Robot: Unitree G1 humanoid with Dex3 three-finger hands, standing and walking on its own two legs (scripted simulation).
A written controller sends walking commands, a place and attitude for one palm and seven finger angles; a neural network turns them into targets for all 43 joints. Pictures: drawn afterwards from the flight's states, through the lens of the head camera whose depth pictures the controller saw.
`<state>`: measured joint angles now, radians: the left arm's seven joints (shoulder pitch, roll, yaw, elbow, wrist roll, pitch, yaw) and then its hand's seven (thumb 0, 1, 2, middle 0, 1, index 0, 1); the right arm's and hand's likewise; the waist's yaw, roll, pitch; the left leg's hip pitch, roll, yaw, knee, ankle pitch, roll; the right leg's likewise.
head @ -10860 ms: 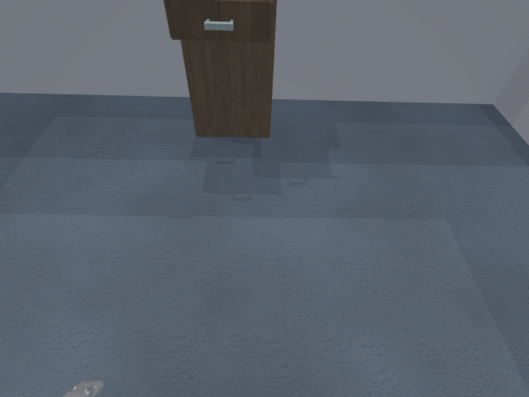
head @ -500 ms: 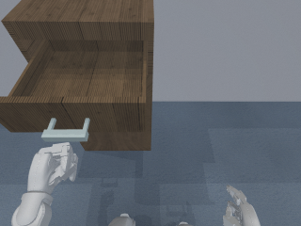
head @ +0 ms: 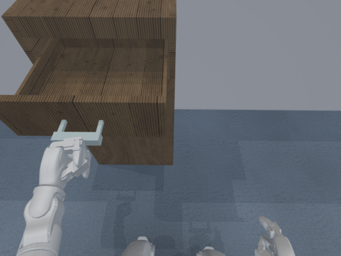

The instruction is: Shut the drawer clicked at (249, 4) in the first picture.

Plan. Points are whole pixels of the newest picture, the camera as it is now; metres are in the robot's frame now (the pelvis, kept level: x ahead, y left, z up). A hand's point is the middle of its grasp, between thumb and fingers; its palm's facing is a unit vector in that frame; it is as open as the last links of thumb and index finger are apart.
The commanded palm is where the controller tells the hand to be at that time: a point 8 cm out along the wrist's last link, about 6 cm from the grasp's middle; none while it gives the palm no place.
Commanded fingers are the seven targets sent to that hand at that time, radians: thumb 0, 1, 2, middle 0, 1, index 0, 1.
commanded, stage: push the drawer shut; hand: left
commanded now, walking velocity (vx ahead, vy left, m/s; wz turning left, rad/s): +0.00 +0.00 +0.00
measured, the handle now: (79, 131) +0.38 +0.24 +0.06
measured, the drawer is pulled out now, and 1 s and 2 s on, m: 0.24 0.12 0.00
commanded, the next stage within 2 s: none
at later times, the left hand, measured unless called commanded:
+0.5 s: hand (90, 138) +0.37 +0.21 +0.05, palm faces +0.04 -1.00 -0.05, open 3.1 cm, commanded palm +0.35 +0.26 +0.06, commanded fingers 0.00 0.90 0.90 -1.40 -1.60 -1.40 -1.60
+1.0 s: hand (98, 117) +0.43 +0.21 +0.05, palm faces +0.05 -1.00 -0.04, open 3.1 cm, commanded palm +0.42 +0.26 +0.06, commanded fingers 0.00 0.90 0.90 -1.40 -1.60 -1.40 -1.60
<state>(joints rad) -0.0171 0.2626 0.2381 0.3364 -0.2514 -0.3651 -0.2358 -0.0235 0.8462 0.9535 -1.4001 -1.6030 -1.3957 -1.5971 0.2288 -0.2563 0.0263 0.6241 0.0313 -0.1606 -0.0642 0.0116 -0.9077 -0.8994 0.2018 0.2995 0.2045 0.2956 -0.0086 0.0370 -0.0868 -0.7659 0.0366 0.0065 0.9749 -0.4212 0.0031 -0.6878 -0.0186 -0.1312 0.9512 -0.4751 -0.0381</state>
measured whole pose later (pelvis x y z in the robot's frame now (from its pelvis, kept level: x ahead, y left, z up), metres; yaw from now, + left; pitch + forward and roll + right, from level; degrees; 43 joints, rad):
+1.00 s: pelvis +0.00 +0.02 +0.00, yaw -2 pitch +16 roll -2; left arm -0.57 0.36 0.32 0.91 -0.16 -0.43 -0.20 0.00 0.85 0.95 -1.40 -1.60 -1.40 -1.60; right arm 0.30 -0.25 0.03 0.66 0.02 -0.03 -0.03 0.01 -0.91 -0.90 0.20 0.30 0.20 0.30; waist -0.08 0.02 -0.09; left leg -0.85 0.04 0.03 0.99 -0.42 0.02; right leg -0.78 -0.01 -0.11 0.95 -0.45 -0.02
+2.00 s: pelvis +0.00 +0.03 -0.02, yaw -4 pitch +24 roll -5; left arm -1.01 0.64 0.46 1.26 -0.03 -0.39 -0.23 -0.02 0.74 0.94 -1.40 -1.60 -1.39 -1.60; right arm 0.41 -0.27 0.06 0.65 -0.03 0.06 -0.01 0.00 -0.91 -0.90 0.20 0.30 0.21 0.30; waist -0.21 0.03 -0.10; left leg -1.07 0.07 0.01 1.08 -0.45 0.04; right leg -0.97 0.02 -0.12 0.99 -0.45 -0.01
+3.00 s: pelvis +0.00 +0.03 -0.02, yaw -5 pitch +24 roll -5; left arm -0.92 0.61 0.47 1.16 -0.06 -0.35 -0.20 0.01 0.84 0.91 -1.40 -1.60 -1.39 -1.60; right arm 0.42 -0.26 0.06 0.62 -0.02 0.06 0.01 0.00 -0.91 -0.90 0.20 0.30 0.21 0.30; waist -0.21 0.03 -0.10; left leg -1.04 0.08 0.03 1.06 -0.44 0.04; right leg -0.95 0.03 -0.10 0.96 -0.43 -0.01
